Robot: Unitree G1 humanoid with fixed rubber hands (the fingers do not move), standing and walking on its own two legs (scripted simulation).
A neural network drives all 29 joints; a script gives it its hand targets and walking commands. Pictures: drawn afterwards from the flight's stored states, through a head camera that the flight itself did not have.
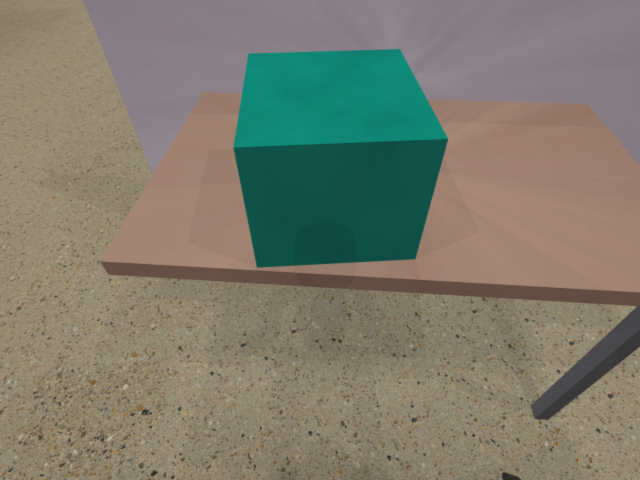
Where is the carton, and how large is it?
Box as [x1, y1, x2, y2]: [233, 49, 447, 267]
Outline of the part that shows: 399,49 248,54 233,147 257,267 415,258 447,138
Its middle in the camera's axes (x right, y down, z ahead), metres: +0.02 -0.16 +0.72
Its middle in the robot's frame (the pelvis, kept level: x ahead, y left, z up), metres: +0.65 -0.01 +0.06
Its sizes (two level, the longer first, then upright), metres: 0.317 0.291 0.254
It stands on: a table, 0.70 m high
